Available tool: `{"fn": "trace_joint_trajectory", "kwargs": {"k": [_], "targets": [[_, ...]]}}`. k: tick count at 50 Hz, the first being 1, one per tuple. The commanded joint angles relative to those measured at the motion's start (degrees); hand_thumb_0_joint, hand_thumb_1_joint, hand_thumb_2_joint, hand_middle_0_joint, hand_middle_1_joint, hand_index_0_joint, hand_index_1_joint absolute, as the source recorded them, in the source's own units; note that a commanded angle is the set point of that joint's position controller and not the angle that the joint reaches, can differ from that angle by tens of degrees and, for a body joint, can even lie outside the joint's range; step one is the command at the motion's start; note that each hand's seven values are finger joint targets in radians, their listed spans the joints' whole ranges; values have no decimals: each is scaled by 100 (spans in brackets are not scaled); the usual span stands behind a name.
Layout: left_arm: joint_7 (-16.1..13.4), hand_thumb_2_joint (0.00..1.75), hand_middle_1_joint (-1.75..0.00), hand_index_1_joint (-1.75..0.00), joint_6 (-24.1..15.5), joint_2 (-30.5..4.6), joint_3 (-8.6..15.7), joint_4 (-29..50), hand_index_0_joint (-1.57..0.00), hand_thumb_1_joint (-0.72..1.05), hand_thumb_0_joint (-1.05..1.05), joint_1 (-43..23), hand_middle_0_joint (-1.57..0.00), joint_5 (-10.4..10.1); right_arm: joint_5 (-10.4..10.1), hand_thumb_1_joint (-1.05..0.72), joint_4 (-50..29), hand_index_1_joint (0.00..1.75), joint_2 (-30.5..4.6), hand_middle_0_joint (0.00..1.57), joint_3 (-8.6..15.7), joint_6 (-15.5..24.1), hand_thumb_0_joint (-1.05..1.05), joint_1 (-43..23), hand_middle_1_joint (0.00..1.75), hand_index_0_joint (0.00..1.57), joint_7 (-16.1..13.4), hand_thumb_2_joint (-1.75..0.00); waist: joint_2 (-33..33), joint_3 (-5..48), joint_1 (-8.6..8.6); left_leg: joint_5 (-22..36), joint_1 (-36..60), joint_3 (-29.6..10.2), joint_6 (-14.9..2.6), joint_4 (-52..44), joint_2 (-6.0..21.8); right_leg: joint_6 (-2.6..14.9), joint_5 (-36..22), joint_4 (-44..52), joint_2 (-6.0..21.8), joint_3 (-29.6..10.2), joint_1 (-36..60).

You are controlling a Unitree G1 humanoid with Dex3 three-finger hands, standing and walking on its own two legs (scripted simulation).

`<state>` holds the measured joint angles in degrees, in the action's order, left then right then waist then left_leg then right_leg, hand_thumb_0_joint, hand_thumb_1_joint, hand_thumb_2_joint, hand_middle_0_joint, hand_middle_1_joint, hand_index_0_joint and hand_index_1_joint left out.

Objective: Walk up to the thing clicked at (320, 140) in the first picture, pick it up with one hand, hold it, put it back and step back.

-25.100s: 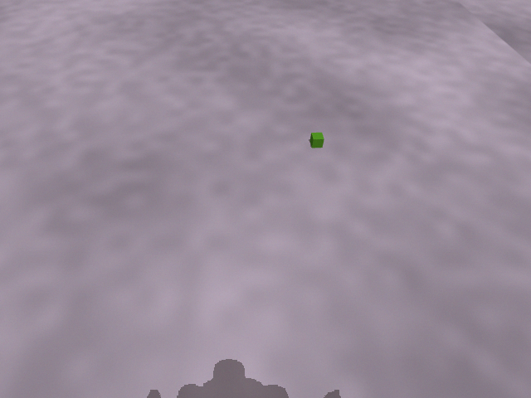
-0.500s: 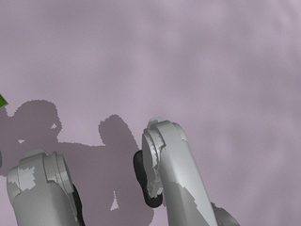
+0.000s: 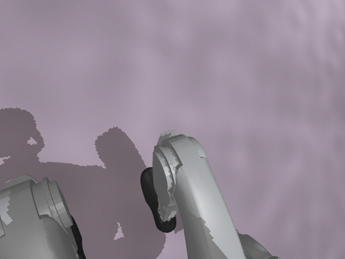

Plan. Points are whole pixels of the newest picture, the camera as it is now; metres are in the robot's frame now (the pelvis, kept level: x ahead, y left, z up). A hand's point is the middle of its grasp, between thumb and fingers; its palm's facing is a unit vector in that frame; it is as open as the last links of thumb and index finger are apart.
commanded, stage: rest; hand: left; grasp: from above
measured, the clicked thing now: out of the picture +0.46 +0.31 -0.27
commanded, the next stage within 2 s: open in 0.40 s
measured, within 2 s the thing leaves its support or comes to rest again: neither
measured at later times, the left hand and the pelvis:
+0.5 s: hand out of the picture +0.45 +0.31 -0.24, palm faces -0.39 -0.26 -0.88, open 9.5 cm; pelvis -0.01 +0.00 +0.00, yaw -1 degrees
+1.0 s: hand out of the picture +0.45 +0.31 -0.25, palm faces -0.39 -0.25 -0.89, open 12.2 cm; pelvis -0.01 +0.00 +0.00, yaw -2 degrees
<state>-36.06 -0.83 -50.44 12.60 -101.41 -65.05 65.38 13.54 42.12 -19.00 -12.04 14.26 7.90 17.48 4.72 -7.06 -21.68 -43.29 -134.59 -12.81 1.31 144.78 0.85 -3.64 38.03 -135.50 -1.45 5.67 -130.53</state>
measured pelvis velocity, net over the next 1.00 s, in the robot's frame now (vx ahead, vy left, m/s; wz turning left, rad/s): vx -0.01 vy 0.00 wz -0.04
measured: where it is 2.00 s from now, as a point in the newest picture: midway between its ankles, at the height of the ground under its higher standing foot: (121, 233)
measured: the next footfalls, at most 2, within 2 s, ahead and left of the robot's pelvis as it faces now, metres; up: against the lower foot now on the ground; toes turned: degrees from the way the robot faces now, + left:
none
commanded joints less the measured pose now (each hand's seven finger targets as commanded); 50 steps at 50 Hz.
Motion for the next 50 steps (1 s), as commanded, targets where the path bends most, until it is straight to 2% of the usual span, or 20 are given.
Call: {"fn": "trace_joint_trajectory", "kwargs": {"k": [1, 5, 12, 15, 17, 18, 22, 23, 25, 27, 30, 31, 33, 34, 35, 38, 41, 43, 44, 50], "targets": [[-336, 61, -50, -50, -14, -1397, -29, 504, -108, 68, 0, -1703, -109, 4, -15, -89, 156, 30, -1799, 20, 452, 44, 0, 1360, 30, 20, -5, -90, -2867, 4014, -240, 1840, 2883, 690, -171, -1440, 116, 486, -1788, 1052, -232, 792, 2387], [-341, 62, -51, -51, -72, -1615, 33, 521, -107, 66, 0, -1731, -108, 12, -23, -89, 134, 30, -1910, 20, 416, 105, 0, 1333, 30, 20, -9, -90, -2911, 3939, -218, 1672, 2868, 649, -169, -1498, 113, 500, -1615, 1078, -230, 835, 2331], [-403, 60, -53, -53, -135, -1438, -242, 369, -103, 62, 0, -1818, -102, 18, -6, -89, 126, 30, -1875, 20, 296, 146, 0, 1269, 30, 20, 4, -90, -2788, 3848, -334, 1624, 2789, 612, -183, -1440, 144, 470, -1618, 1150, -288, 857, 2413], [-419, 58, -52, -51, -127, -1594, -119, 100, -102, 61, 0, -1722, -101, 37, 6, -89, 128, 30, -1940, 20, 286, 203, 0, 1273, 30, 20, 13, -90, -2699, 3520, -408, 1497, 2714, 585, -179, -1419, 143, 473, -1520, 1108, -265, 895, 2307], [-384, 56, -53, -52, -166, -1386, -368, 184, -103, 63, 0, -1973, -102, 43, 17, -89, 95, 30, -1911, 20, 228, 257, 0, 1201, 30, 20, 35, -90, -2743, 3389, -480, 1341, 2651, 573, -191, -1400, 146, 474, -1398, 1122, -281, 907, 2137], [-451, 57, -53, -52, -157, -1784, -27, 61, -103, 62, 0, -1713, -102, 49, 18, -89, 125, 30, -2063, 20, 273, 245, 0, 1284, 30, 20, 7, -90, -2651, 3566, -431, 1452, 2741, 529, -182, -1470, 152, 459, -1476, 1175, -275, 930, 2327], [-456, 58, -55, -54, -161, -1563, -221, -30, -102, 62, 0, -1756, -101, 69, 12, -89, -7, 30, -1992, 20, 204, 258, 0, 1213, 30, 20, 20, -90, -2646, 3403, -483, 1386, 2637, 490, -175, -1511, 153, 464, -1409, 1171, -283, 945, 2290], [-478, 58, -56, -55, -161, -1708, -99, -130, -101, 61, 0, -1793, -99, 68, 33, -89, 58, 30, -2045, 20, 212, 260, 0, 1273, 30, 20, 14, -90, -2566, 3302, -550, 1303, 2602, 469, -182, -1499, 159, 454, -1372, 1151, -264, 964, 2262], [-456, 57, -55, -54, -173, -1678, -204, -165, -100, 60, 0, -1798, -99, 73, 37, -89, 26, 30, -2050, 20, 196, 306, 0, 1190, 30, 20, 21, -90, -2510, 3170, -580, 1152, 2527, 478, -194, -1470, 156, 442, -1267, 1178, -261, 960, 2205], [-449, 58, -59, -57, -194, -1638, -293, 52, -84, 44, 0, -1817, -83, 88, 10, -88, -53, 30, -2039, 20, 169, 308, 0, 1190, 30, 20, 19, -90, -2646, 3353, -482, 1330, 2625, 477, -178, -1520, 160, 453, -1386, 1191, -282, 940, 2342], [-495, 54, -59, -58, -187, -1884, -105, -94, -62, 20, 0, -1693, -61, 94, 16, -88, 15, 30, -2072, 20, 149, 283, 0, 1327, 30, 20, 13, -90, -2552, 3363, -492, 1451, 2594, 484, -190, -1468, 162, 430, -1503, 1216, -278, 935, 2487], [-469, 56, -61, -60, -183, -1722, -292, -159, -59, 12, 0, -1748, -57, 83, 40, -89, -24, 30, -2036, 20, 130, 285, 0, 1215, 30, 20, 13, -90, -2470, 3249, -587, 1320, 2468, 513, -199, -1431, 166, 420, -1429, 1218, -298, 916, 2483], [-466, 59, -64, -63, -200, -1824, -195, -31, -52, -2, 0, -1860, -51, 81, 16, -88, 0, 30, -2038, 20, 124, 322, 0, 1279, 30, 20, 15, -90, -2559, 3158, -581, 1284, 2562, 478, -195, -1436, 165, 420, -1387, 1227, -260, 950, 2322], [-427, 60, -64, -63, -186, -1666, -349, -29, -50, -5, 0, -1804, -50, 73, 55, -89, -53, 30, -2053, 20, 132, 341, 0, 1194, 30, 20, 26, -90, -2555, 3147, -621, 1255, 2624, 496, -190, -1432, 158, 427, -1391, 1232, -275, 939, 2349], [-459, 63, -65, -65, -186, -1829, -210, -75, -47, -9, 0, -1757, -47, 65, 45, -88, -8, 30, -2094, 20, 144, 342, 0, 1295, 30, 20, 20, -90, -2653, 3241, -594, 1305, 2676, 460, -177, -1495, 174, 434, -1408, 1246, -285, 961, 2385], [-434, 72, -73, -73, -194, -1690, -377, 102, -44, -13, 0, -1866, -44, 24, 15, -89, -50, 30, -2045, 20, 131, 358, 0, 1255, 30, 20, 33, -90, -2789, 3225, -566, 1269, 2712, 460, -158, -1543, 168, 454, -1377, 1228, -288, 963, 2351], [-450, 75, -76, -76, -137, -1732, -308, 16, -36, -22, 0, -1579, -37, -40, -5, -88, -23, 30, -2066, 20, 145, 317, 0, 1258, 30, 20, 30, -90, -2777, 3362, -480, 1398, 2757, 425, -137, -1581, 188, 458, -1480, 1232, -296, 969, 2435], [-414, 78, -78, -78, -119, -1778, -297, 84, -32, -27, 0, -1720, -33, -39, 5, -89, -26, 30, -2065, 20, 134, 338, 0, 1286, 30, 20, 51, -90, -2741, 3291, -575, 1405, 2789, 410, -146, -1547, 194, 447, -1516, 1201, -270, 976, 2391], [-426, 79, -77, -79, -107, -1823, -248, 187, -30, -30, 0, -1700, -32, -59, -30, -89, -29, 30, -2102, 20, 152, 334, 0, 1287, 30, 20, 44, -90, -2907, 3404, -480, 1522, 2896, 385, -118, -1588, 199, 463, -1570, 1170, -270, 977, 2352], [-400, 85, -84, -85, -68, -1702, -339, 184, -25, -36, 0, -1731, -26, -61, 5, -89, -59, 30, -2053, 20, 125, 314, 0, 1295, 30, 20, 74, -90, -2932, 3314, -603, 1579, 2857, 438, -124, -1553, 193, 465, -1677, 1204, -291, 956, 2479]]}}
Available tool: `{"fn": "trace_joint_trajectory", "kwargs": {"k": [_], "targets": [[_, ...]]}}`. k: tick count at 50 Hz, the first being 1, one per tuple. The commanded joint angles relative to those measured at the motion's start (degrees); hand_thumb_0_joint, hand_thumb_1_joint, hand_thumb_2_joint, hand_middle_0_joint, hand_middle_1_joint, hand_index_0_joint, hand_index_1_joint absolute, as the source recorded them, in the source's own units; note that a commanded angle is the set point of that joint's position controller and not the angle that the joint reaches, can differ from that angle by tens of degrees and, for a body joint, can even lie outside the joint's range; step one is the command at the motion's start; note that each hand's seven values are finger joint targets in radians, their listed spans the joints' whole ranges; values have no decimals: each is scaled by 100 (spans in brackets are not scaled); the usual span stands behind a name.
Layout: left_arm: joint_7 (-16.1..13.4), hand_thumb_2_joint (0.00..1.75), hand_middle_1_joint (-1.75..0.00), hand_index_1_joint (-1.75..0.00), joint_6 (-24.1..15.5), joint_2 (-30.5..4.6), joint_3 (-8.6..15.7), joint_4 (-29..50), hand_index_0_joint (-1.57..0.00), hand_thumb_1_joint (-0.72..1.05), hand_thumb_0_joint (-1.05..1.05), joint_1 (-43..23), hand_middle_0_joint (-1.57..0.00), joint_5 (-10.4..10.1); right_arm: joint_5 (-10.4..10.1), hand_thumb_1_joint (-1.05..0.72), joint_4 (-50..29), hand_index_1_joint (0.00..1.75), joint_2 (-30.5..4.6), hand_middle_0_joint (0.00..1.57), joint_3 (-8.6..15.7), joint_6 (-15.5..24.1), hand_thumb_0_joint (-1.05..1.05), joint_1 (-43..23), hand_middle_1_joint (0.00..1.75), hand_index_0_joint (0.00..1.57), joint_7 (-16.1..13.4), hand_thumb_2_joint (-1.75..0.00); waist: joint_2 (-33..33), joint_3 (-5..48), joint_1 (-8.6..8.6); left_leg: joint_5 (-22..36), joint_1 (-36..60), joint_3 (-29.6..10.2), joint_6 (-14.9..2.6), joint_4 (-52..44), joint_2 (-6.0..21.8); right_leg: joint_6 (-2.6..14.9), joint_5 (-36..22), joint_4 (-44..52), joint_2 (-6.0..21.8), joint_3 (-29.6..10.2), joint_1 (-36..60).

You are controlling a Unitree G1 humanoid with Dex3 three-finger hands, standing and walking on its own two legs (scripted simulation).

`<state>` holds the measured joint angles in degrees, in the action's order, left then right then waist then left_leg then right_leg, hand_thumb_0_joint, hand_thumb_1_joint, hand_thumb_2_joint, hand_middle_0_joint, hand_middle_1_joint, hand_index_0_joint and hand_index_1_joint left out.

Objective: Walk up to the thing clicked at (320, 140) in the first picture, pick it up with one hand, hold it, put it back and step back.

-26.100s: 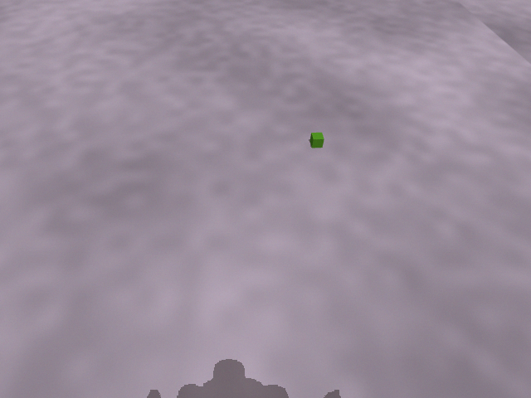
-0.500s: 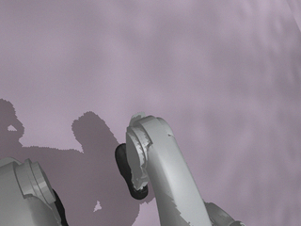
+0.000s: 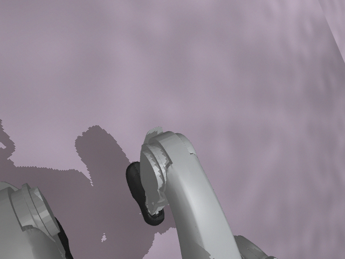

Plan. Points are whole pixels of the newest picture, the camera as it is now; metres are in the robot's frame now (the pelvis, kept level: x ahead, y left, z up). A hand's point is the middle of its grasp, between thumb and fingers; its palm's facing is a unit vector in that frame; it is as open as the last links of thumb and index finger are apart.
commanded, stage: open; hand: left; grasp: from above
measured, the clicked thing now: out of the picture +0.45 +0.33 -0.28
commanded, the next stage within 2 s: withdraw in 0.48 s
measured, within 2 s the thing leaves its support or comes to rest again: neither
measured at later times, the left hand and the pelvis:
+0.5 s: hand out of the picture +0.45 +0.33 -0.26, palm faces -0.38 -0.27 -0.89, open 13.4 cm; pelvis +0.00 +0.00 +0.00, yaw +0 degrees
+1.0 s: hand out of the picture +0.46 +0.36 -0.16, palm faces -0.38 -0.13 -0.91, open 13.8 cm; pelvis +0.01 +0.00 +0.02, yaw +3 degrees
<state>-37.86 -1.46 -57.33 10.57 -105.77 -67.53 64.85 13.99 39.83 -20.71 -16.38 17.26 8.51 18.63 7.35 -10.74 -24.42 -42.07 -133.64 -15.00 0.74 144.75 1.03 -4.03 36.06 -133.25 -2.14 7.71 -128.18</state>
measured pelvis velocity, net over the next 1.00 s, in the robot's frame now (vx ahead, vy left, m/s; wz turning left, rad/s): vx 0.01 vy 0.00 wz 0.05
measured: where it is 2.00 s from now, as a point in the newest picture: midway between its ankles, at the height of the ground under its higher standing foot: (109, 231)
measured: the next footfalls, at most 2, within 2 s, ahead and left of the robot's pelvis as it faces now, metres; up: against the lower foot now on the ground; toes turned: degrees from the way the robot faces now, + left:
none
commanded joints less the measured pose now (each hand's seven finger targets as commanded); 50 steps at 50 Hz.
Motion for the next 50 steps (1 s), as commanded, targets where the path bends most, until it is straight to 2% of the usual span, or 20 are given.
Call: {"fn": "trace_joint_trajectory", "kwargs": {"k": [1, 5, 6, 8, 11, 13, 14, 17, 21, 23, 28, 33, 36, 39, 40, 43, 45, 46, 48, 50], "targets": [[-232, 85, -85, -86, -14, -1137, -73, 677, -24, -37, 0, -1431, -25, -24, -52, -89, 175, 30, -1940, 20, 566, 14, 0, 1229, 30, 20, -51, -90, -3203, 3769, -232, 1457, 2766, 649, -69, -1595, 178, 507, -1457, 1002, -231, 759, 2249], [-209, 93, -88, -90, 14, -1118, -68, 587, -22, -39, 0, -1260, -24, -14, -52, -89, 148, 30, -1955, 20, 587, -31, 0, 1270, 30, 20, -66, -90, -3200, 3776, -249, 1397, 2743, 655, -61, -1659, 170, 522, -1395, 1043, -243, 767, 2317], [-191, 92, -89, -91, -18, -965, -184, 834, -21, -40, 0, -1501, -23, -67, -81, -89, 118, 30, -1882, 20, 571, -25, 0, 1194, 30, 20, -60, -90, -3251, 3742, -242, 1350, 2754, 639, -56, -1652, 174, 526, -1356, 1011, -222, 759, 2214], [-151, 94, -92, -93, -1, -1015, -135, 648, -20, -40, 0, -1401, -21, -18, -69, -88, 123, 30, -1916, 20, 588, -4, 0, 1251, 30, 20, -49, -90, -3038, 3608, -308, 1312, 2673, 641, -89, -1554, 171, 491, -1343, 1012, -199, 778, 2121], [-172, 96, -91, -93, -18, -1113, -27, 722, -18, -43, 0, -1300, -21, -41, -77, -88, 170, 30, -1947, 20, 606, -24, 0, 1306, 30, 20, -68, -90, -3178, 3815, -247, 1502, 2841, 616, -55, -1639, 181, 508, -1471, 1036, -210, 776, 2255], [-180, 95, -93, -95, -14, -1086, -40, 792, -17, -44, 0, -1287, -18, -34, -77, -88, 140, 30, -1947, 20, 599, -37, 0, 1308, 30, 20, -70, -90, -3242, 3973, -214, 1686, 2970, 617, -35, -1660, 178, 516, -1611, 1021, -215, 774, 2352], [-156, 95, -94, -95, -10, -924, -149, 694, -16, -44, 0, -1425, -18, -24, -71, -88, 152, 30, -1895, 20, 592, -19, 0, 1302, 30, 20, -52, -90, -3253, 3776, -323, 1567, 2922, 605, -39, -1608, 177, 516, -1537, 963, -195, 792, 2159], [-150, 98, -95, -97, -20, -1041, -71, 588, -15, -45, 0, -1259, -17, -58, -72, -88, 144, 30, -1917, 20, 573, -41, 0, 1306, 30, 20, -62, -90, -3077, 3639, -320, 1419, 2741, 621, -59, -1667, 176, 507, -1425, 1067, -212, 771, 2270], [-158, 101, -97, -99, -46, -970, -187, 754, -15, -46, 0, -1419, -17, -45, -68, -88, 123, 30, -1923, 20, 572, -9, 0, 1272, 30, 20, -63, -90, -3323, 3759, -290, 1527, 2952, 629, -30, -1666, 178, 527, -1487, 984, -192, 772, 2214], [-181, 104, -98, -100, -21, -1138, -27, 641, -15, -45, 0, -1189, -17, -10, -81, -88, 118, 30, -1944, 20, 578, -57, 0, 1333, 30, 20, -78, -90, -3192, 3822, -241, 1586, 2874, 619, -34, -1681, 176, 519, -1513, 1017, -219, 778, 2306], [-196, 104, -101, -103, -39, -1079, -162, 618, -12, -48, 0, -1421, -14, -43, -68, -88, 66, 30, -1964, 20, 569, -75, 0, 1286, 30, 20, -129, -90, -3022, 3692, -367, 1373, 2674, 693, -86, -1645, 164, 507, -1431, 1137, -240, 737, 2415], [-94, 95, -93, -94, -58, -1188, -141, 761, -12, -48, 0, -1299, -13, -84, -127, -90, 79, 30, -1944, 20, 581, -52, 0, 1243, 30, 20, -169, -90, -3163, 3705, -204, 1260, 2807, 651, -59, -1739, 166, 522, -1255, 1102, -190, 741, 2261], [42, 94, -92, -92, -92, -1430, -48, 1433, -14, -47, 0, -1357, -14, -50, -177, -91, 9, 30, -1903, 20, 652, -107, 0, 1170, 30, 20, -204, -90, -3440, 4227, -7, 1415, 3042, 707, -50, -1747, 156, 547, -1371, 1097, -187, 686, 2434], [293, 95, -90, -92, -155, -1303, -143, 2412, -13, -48, 0, -1294, -15, 16, -255, -91, 24, 30, -1748, 20, 768, -168, 0, 1050, 30, 20, -189, -91, -3989, 4903, 248, 1823, 3482, 763, 2, -1782, 137, 593, -1627, 982, -180, 663, 2400], [399, 95, -90, -92, -169, -1309, -100, 2760, -13, -48, 0, -1012, -14, 44, -314, -91, 15, 30, -1719, 20, 859, -229, 0, 981, 30, 20, -190, -91, -4127, 5167, 459, 1954, 3560, 791, 20, -1839, 110, 610, -1692, 958, -167, 635, 2384], [864, 94, -89, -91, -128, -1156, 5, 3112, -14, -46, 0, -64, -15, 107, -469, -90, 90, 30, -1671, 20, 1170, -525, 0, 1068, 30, 20, -156, -91, -4106, 5414, 807, 2217, 3570, 881, 38, -1951, 55, 647, -1771, 939, -141, 547, 2291], [1224, 95, -90, -91, -112, -861, -95, 3436, -13, -47, 0, 255, -15, 129, -578, -90, 68, 30, -1578, 20, 1320, -757, 0, 1101, 30, 20, -151, -90, -3947, 5436, 945, 2359, 3500, 991, -1, -1990, 27, 644, -1804, 1010, -140, 436, 2233], [1432, 95, -90, -91, -156, -456, -289, 3741, -14, -46, 0, 26, -15, 82, -609, -90, 20, 30, -1539, 20, 1383, -859, 0, 1129, 30, 20, -168, -90, -3706, 5212, 863, 2250, 3273, 1021, -22, -1968, -16, 668, -1758, 1090, -97, 411, 2056], [1838, 96, -91, -92, -225, -49, -531, 4077, -13, -47, 0, 84, -14, 37, -696, -91, -49, 30, -1425, 20, 1514, -1042, 0, 1221, 30, 20, -238, -91, -3219, 5153, 838, 1824, 3086, 1049, -99, -2108, -36, 663, -1465, 1318, -92, 346, 2128], [2198, 96, -91, -93, -330, 85, -678, 4595, -13, -47, 0, -83, -15, 13, -750, -90, -35, 30, -1371, 20, 1652, -1210, 0, 1350, 30, 20, -370, -91, -2958, 5230, 849, 1657, 3162, 1081, -121, -2238, -68, 652, -1343, 1530, -52, 265, 2304]]}}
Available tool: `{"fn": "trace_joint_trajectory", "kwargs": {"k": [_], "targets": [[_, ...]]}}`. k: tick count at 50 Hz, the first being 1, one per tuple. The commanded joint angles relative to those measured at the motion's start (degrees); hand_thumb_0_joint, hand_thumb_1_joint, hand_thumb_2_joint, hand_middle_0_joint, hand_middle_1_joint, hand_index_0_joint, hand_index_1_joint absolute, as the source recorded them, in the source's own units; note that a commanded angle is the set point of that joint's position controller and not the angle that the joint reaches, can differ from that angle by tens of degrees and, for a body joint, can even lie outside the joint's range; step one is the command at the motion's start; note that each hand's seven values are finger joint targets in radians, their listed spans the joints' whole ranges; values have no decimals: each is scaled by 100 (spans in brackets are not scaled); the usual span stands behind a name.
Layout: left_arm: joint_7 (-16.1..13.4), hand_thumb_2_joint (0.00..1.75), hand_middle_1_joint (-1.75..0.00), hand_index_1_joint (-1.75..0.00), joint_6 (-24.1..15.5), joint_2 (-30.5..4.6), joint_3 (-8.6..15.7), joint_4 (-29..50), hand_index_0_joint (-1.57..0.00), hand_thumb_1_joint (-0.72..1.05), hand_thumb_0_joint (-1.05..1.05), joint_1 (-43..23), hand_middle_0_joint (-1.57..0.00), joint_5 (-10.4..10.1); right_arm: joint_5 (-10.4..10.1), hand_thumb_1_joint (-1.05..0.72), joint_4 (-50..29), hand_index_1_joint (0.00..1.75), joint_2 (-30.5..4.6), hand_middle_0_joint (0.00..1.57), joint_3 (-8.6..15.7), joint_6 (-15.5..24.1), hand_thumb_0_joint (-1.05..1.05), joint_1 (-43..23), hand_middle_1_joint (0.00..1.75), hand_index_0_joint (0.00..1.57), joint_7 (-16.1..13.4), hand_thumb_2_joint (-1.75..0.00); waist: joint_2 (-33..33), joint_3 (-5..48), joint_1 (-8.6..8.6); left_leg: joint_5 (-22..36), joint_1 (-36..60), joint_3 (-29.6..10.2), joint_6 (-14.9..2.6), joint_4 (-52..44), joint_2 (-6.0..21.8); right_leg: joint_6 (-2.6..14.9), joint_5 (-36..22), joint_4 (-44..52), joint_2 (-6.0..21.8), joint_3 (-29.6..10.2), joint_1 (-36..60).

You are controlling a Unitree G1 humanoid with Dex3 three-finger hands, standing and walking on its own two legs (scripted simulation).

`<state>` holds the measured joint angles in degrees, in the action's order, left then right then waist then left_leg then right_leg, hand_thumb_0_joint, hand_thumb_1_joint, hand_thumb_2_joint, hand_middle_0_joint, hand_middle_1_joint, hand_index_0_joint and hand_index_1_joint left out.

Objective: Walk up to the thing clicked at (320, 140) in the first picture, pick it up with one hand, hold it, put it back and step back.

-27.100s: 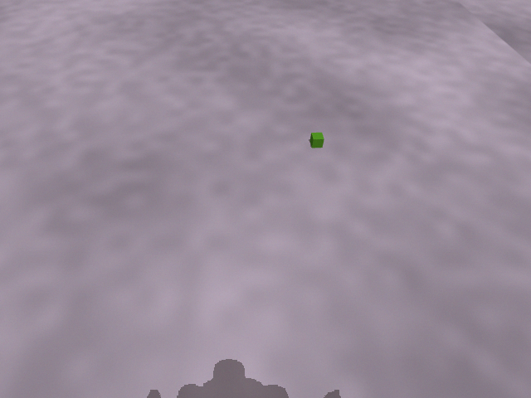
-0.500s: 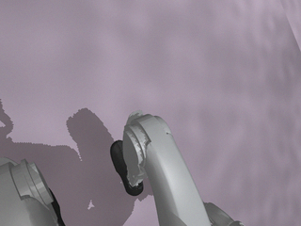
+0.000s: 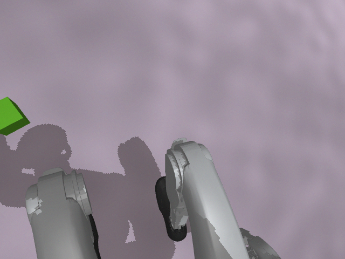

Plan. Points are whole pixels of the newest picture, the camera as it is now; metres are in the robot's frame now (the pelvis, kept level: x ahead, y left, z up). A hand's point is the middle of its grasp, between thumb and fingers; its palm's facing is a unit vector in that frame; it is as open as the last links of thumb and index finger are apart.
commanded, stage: withdraw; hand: left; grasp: from above
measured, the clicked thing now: (6, 116) +0.46 +0.31 -0.30
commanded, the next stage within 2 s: home in 0.50 s
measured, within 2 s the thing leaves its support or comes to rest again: neither
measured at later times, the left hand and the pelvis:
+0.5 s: hand out of the picture +0.45 +0.31 -0.14, palm faces -0.47 -0.09 -0.88, open 13.7 cm; pelvis -0.02 -0.01 +0.02, yaw +4 degrees
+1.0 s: hand out of the picture +0.38 +0.31 -0.03, palm faces -0.32 -0.42 -0.85, open 10.1 cm; pelvis +0.00 +0.00 +0.09, yaw +6 degrees
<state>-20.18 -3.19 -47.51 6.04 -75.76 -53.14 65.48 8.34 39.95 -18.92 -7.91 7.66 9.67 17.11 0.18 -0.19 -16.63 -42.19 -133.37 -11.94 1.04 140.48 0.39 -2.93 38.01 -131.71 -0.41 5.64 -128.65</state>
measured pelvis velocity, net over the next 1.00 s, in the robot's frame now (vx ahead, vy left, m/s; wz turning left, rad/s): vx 0.00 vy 0.00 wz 0.11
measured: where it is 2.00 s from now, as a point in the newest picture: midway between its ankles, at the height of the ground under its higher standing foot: (134, 237)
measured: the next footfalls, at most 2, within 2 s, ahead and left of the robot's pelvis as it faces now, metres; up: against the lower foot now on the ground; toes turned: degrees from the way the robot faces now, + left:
none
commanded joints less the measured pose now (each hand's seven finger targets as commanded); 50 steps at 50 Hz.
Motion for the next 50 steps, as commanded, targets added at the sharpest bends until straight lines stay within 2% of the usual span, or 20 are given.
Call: {"fn": "trace_joint_trajectory", "kwargs": {"k": [1, 4, 5, 7, 12, 16, 18, 21, 24, 28, 30, 31, 33, 36, 39, 42, 45, 46, 49, 50], "targets": [[605, 96, -91, -93, -197, -750, -308, 1654, -14, -46, 0, -1551, -16, -63, -206, -90, -96, 30, -1545, 20, 883, -323, 0, 1272, 30, 20, -276, -91, -2051, 4249, 9, 1539, 3130, 766, -161, -1862, -24, 538, -1427, 1451, -212, 452, 2363], [956, 97, -93, -94, -366, -300, -604, 1639, -13, -47, 0, -1688, -14, -157, -251, -90, -164, 30, -1445, 20, 988, -508, 0, 1300, 30, 20, -485, -90, -1340, 3851, -143, 1248, 2965, 753, -201, -1958, -71, 541, -1111, 1709, -187, 402, 2246], [1004, 97, -93, -94, -429, -288, -650, 1592, -13, -46, 0, -1828, -14, -160, -253, -89, -172, 30, -1421, 20, 989, -549, 0, 1300, 30, 20, -576, -90, -1176, 3703, -213, 1063, 2821, 771, -225, -1945, -78, 534, -923, 1792, -182, 365, 2242], [956, 98, -94, -95, -545, -516, -567, 1614, -12, -46, 0, -2125, -14, -153, -230, -89, -219, 30, -1319, 20, 949, -624, 0, 1184, 30, 20, -770, -90, -1143, 3666, -86, 841, 2773, 855, -230, -2044, -111, 548, -614, 1962, -181, 264, 2372], [732, 100, -97, -98, -587, -268, -810, 654, -9, -47, 0, -2367, -9, 52, -259, -88, -184, 30, -1168, 20, 765, -683, 0, 1027, 30, 20, -1072, -90, -1226, 3388, -131, 641, 2814, 831, -235, -2287, -103, 523, -574, 1872, -148, 251, 1976], [399, 99, -96, -97, -587, -667, -699, -162, -11, -47, 0, -2545, -11, 324, -193, -88, -184, 30, -1144, 20, 567, -662, 0, 945, 30, 20, -1168, -90, -1234, 3236, -100, 690, 2507, 937, -257, -2186, -135, 531, -520, 1800, -165, 164, 2032], [276, 97, -96, -96, -624, -896, -596, -172, -12, -45, 0, -2894, -13, 440, -150, -88, -201, 30, -1173, 20, 509, -642, 0, 959, 30, 20, -1190, -89, -1405, 3437, -98, 802, 2582, 967, -260, -2105, -148, 520, -621, 1734, -144, 151, 2019], [105, 96, -95, -95, -632, -1005, -490, -566, -13, -44, 0, -2705, -13, 534, -105, -88, -255, 30, -1201, 20, 429, -613, 0, 957, 30, 20, -1194, -89, -1623, 3624, -49, 900, 2710, 950, -227, -2050, -127, 525, -722, 1550, -130, 203, 1966], [-98, 95, -94, -94, -634, -1362, -168, -428, -14, -43, 0, -2616, -14, 585, -81, -88, -347, 30, -1247, 20, 452, -588, 0, 1014, 30, 20, -1184, -89, -1865, 4113, 103, 1140, 2917, 935, -197, -2036, -126, 534, -959, 1342, -119, 267, 2086], [-160, 92, -91, -91, -603, -1316, -42, 128, -17, -41, 0, -2442, -16, 481, -58, -89, -345, 30, -1210, 20, 550, -556, 0, 1187, 30, 20, -1150, -89, -2200, 4435, 132, 1223, 3113, 998, -185, -1968, -116, 518, -1074, 1270, -99, 281, 2134], [-154, 91, -90, -90, -594, -1406, 62, 762, -17, -41, 0, -2393, -17, 451, -106, -89, -334, 30, -1248, 20, 650, -561, 0, 1290, 30, 20, -1150, -89, -2363, 4844, 208, 1354, 3358, 1004, -169, -1989, -115, 524, -1200, 1262, -78, 315, 2188], [-127, 88, -82, -82, -570, -1354, 77, 886, -22, -33, 0, -2232, -24, 394, -136, -88, -314, 30, -1256, 20, 724, -555, 0, 1323, 30, 20, -1143, -89, -2372, 4884, 255, 1398, 3438, 1017, -157, -2001, -112, 542, -1206, 1277, -67, 300, 2177], [-102, 85, -66, -66, -520, -1315, 201, 1469, -21, -26, 0, -2061, -23, 222, -192, -88, -287, 30, -1287, 20, 860, -581, 0, 1439, 30, 20, -1131, -90, -2509, 5224, 343, 1551, 3636, 1035, -135, -2121, -130, 554, -1331, 1328, -40, 302, 2310], [12, 81, -54, -55, -364, -1131, 245, 1962, -20, -8, 0, -1698, -22, -84, -310, -89, -252, 30, -1159, 20, 1029, -636, 0, 1532, 30, 20, -1118, -90, -2462, 5603, 535, 1513, 3871, 1075, -171, -2371, -130, 551, -1325, 1493, -57, 216, 2531], [218, 80, -46, -48, -150, -707, 152, 2178, -19, 11, 0, -1218, -21, -542, -419, -89, -224, 30, -1103, 20, 1163, -678, 0, 1555, 30, 20, -1139, -90, -2048, 5340, 598, 1382, 3830, 1083, -226, -2596, -145, 534, -1220, 1856, -45, 152, 2715], [588, 85, -43, -44, 56, -331, 90, 2935, -20, 34, 0, -492, -21, -1139, -604, -89, -352, 30, -1051, 20, 1300, -743, 0, 1444, 30, 20, -1175, -90, -1857, 5428, 823, 1186, 4135, 946, -250, -3100, -116, 512, -1096, 2185, -41, 128, 2976], [1008, 88, -38, -39, 252, 272, -110, 3251, -20, 58, 0, 412, -21, -1847, -736, -90, -480, 30, -927, 20, 1315, -779, 0, 1143, 30, 20, -1230, -90, -1210, 4723, 802, 966, 3954, 819, -292, -3457, -94, 471, -977, 2557, -55, 109, 3149], [1139, 92, -39, -39, 310, 333, -118, 3440, -21, 66, 0, 635, -21, -2038, -761, -90, -534, 30, -907, 20, 1320, -789, 0, 1059, 30, 20, -1257, -90, -1068, 4554, 826, 933, 3976, 824, -307, -3555, -94, 468, -947, 2731, -56, 72, 3255], [1444, 93, -32, -32, 466, 640, -212, 4229, -21, 90, 0, 1284, -21, -2643, -833, -90, -727, 30, -797, 20, 1326, -794, 0, 741, 30, 20, -1349, -90, -840, 4370, 934, 1029, 4278, 857, -306, -3880, -65, 452, -1005, 3158, -26, -28, 3701], [1514, 91, -30, -30, 504, 760, -229, 4466, -20, 90, 0, 1450, -20, -2811, -855, -90, -783, 30, -768, 20, 1339, -780, 0, 647, 30, 20, -1374, -90, -858, 4414, 981, 1110, 4460, 835, -283, -4000, -46, 450, -1074, 3211, -23, -47, 3806]]}}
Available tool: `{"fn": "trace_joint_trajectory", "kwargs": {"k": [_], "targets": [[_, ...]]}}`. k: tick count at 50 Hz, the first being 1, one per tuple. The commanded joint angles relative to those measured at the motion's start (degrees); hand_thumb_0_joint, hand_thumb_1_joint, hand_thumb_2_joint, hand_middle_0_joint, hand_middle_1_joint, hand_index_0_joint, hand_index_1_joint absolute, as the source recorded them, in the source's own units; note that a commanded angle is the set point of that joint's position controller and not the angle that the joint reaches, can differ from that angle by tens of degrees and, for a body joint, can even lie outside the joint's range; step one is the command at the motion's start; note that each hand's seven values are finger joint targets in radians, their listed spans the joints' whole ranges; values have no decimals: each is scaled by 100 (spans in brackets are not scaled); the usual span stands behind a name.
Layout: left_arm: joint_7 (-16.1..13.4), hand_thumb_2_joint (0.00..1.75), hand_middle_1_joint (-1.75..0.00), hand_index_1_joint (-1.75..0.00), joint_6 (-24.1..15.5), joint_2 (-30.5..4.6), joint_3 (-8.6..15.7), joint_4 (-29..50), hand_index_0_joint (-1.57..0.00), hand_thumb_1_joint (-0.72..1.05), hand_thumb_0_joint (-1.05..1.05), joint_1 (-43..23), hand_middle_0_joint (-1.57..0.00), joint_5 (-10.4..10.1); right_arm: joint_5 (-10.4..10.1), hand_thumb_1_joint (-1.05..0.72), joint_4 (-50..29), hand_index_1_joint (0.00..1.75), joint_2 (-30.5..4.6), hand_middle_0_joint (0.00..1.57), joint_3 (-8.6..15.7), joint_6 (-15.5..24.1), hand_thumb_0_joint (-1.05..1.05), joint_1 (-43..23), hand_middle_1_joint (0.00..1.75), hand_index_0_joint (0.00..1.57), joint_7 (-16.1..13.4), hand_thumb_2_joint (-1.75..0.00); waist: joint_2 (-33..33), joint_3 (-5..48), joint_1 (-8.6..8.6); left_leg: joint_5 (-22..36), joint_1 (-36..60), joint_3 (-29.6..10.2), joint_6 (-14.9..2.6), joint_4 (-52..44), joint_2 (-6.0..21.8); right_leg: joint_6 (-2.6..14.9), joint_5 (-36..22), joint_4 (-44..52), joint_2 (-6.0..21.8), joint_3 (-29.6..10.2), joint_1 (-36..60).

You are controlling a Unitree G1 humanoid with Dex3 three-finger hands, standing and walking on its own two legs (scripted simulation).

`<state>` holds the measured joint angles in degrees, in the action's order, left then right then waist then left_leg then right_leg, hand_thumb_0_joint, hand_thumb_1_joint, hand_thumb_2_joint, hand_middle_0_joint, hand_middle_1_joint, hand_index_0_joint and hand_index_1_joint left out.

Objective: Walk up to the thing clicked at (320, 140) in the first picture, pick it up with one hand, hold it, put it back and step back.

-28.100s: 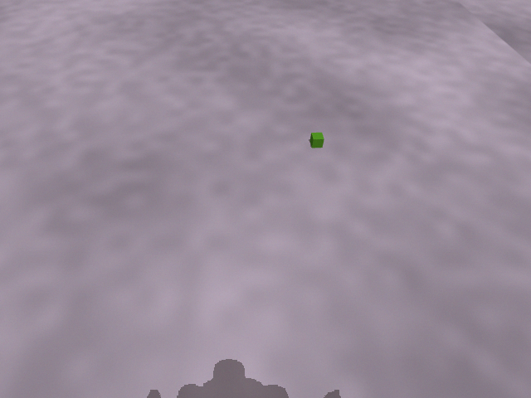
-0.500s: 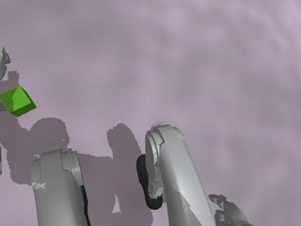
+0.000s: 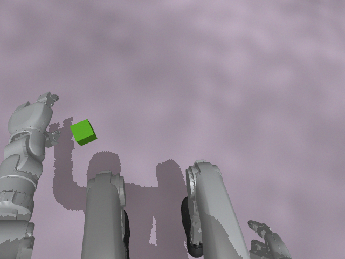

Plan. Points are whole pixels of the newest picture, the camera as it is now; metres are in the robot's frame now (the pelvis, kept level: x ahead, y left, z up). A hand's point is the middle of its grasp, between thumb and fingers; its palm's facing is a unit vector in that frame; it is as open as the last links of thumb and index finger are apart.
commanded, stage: home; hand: left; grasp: from above
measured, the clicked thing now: (84, 132) +0.50 +0.26 -0.39
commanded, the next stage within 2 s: none
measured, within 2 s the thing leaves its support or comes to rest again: neither
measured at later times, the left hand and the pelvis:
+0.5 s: hand (25, 189) +0.27 +0.20 +0.09, palm faces -0.04 -0.92 -0.39, open 7.4 cm; pelvis +0.03 -0.01 +0.18, yaw +4 degrees
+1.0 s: hand out of the picture +0.23 +0.19 +0.25, palm faces +0.15 -0.97 -0.20, open 7.4 cm; pelvis +0.09 +0.00 +0.29, yaw +6 degrees
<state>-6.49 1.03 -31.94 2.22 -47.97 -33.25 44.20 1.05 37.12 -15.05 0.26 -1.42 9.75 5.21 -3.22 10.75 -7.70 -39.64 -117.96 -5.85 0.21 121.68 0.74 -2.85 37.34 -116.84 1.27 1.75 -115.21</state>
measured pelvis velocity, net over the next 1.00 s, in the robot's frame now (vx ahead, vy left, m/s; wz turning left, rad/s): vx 0.09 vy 0.00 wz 0.10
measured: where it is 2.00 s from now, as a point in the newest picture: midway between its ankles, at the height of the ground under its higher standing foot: (158, 244)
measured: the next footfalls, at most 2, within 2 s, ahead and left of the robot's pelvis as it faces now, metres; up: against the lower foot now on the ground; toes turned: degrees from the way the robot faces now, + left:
none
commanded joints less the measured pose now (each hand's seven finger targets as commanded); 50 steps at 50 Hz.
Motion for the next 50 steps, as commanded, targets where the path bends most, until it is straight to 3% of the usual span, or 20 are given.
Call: {"fn": "trace_joint_trajectory", "kwargs": {"k": [1, 8, 9, 11, 14, 20, 21, 23, 28, 32, 37, 46, 50], "targets": [[188, 90, -30, -30, 118, -750, 155, 1959, -20, 90, 0, -367, -20, -835, -143, -90, -538, 30, -1108, 20, 523, 147, 0, 560, 30, 20, -207, -90, -546, 3289, 127, 898, 3017, 240, -198, -2236, -78, 439, -1048, 1848, -193, 321, 2613], [159, 90, -30, -30, 441, -314, 315, 3135, -20, 90, 0, 653, -20, -1758, -259, -90, -800, 30, -967, 20, 460, 377, 0, 74, 30, 20, -459, -90, -518, 2874, 255, 576, 4013, 161, -144, -3227, -32, 436, -759, 2724, -122, 199, 3247], [166, 90, -30, -30, 484, -177, 210, 3367, -20, 90, 0, 771, -20, -1892, -264, -90, -842, 30, -956, 20, 458, 432, 0, 16, 30, 20, -503, -90, -598, 2835, 216, 440, 4156, 135, -137, -3381, -24, 431, -665, 2842, -122, 190, 3309], [165, 90, -30, -30, 616, -69, 232, 3673, -20, 90, 0, 1098, -20, -2170, -292, -90, -925, 30, -931, 20, 448, 524, 0, -130, 30, 20, -585, -90, -688, 2756, 280, 355, 4518, 86, -105, -3695, -1, 428, -586, 3069, -118, 161, 3482], [139, 91, -30, -30, 811, 88, 279, 4189, -20, 90, 0, 1682, -20, -2647, -330, -90, -1046, 30, -876, 20, 398, 631, 0, -251, 30, 20, -691, -90, -667, 2807, 314, 467, 5000, 36, -89, -4066, -6, 409, -697, 3398, -105, 153, 3947], [76, 90, -30, -30, 1278, 474, 275, 4777, -20, 90, 0, 2906, -20, -3633, -360, -90, -1233, 30, -657, 20, 252, 823, 0, -291, 30, 20, -919, -90, -227, 2262, 243, 718, 5579, 191, -139, -4723, -36, 367, -832, 4471, -126, 23, 5080], [58, 90, -30, -30, 1369, 439, 337, 4845, -20, 90, 0, 3134, -20, -3740, -364, -90, -1264, 30, -626, 20, 231, 851, 0, -302, 30, 20, -961, -90, -217, 2224, 311, 757, 5749, 199, -132, -4851, -29, 365, -845, 4643, -142, 5, 5271], [47, 90, -30, -30, 1496, 641, 248, 5037, -20, 90, 0, 3420, -20, -3948, -363, -90, -1271, 30, -546, 20, 163, 923, 0, -216, 30, 20, -1037, -90, -174, 2035, 266, 924, 5971, 187, -126, -5111, -23, 359, -999, 4920, -152, 2, 5621], [47, 90, -30, -30, 1803, 940, 386, 5411, -20, 90, 0, 4207, -20, -4377, -373, -90, -1328, 30, -437, 20, 28, 1100, 0, 31, 30, 20, -1308, -90, -112, 1755, 326, 1591, 6707, 212, -109, -5709, -23, 354, -1546, 5540, -160, 26, 6478], [84, 90, -30, -30, 2003, 1144, 426, 5788, -20, 90, 0, 4777, -20, -4649, -335, -90, -1404, 30, -391, 20, -13, 1242, 0, 209, 30, 20, -1480, -90, -143, 1434, 354, 1913, 7281, 284, -93, -6208, -36, 318, -1848, 6095, -181, 77, 7078], [164, 90, -30, -30, 2211, 1322, 413, 6269, -20, 90, 0, 5637, -20, -4815, -304, -90, -1557, 30, -337, 20, -34, 1395, 0, 365, 30, 20, -1614, -90, -90, 984, 465, 2242, 7832, 342, -77, -6791, -53, 302, -2117, 6677, -218, 176, 7692], [405, 90, -30, -30, 2326, 1437, 281, 6681, -20, 90, 0, 6301, -20, -4774, -205, -90, -1647, 30, -380, 20, 54, 1618, 0, 405, 30, 20, -1648, -90, 85, 443, 486, 2606, 8243, 361, -88, -7225, -69, 287, -2348, 7060, -264, 335, 8060], [475, 90, -30, -30, 2311, 1392, 294, 6633, -20, 90, 0, 6123, -20, -4733, -178, -90, -1605, 30, -439, 20, 93, 1686, 0, 383, 30, 20, -1630, -90, 164, 253, 436, 2685, 8333, 410, -95, -7230, -82, 260, -2452, 7104, -235, 319, 8090]]}}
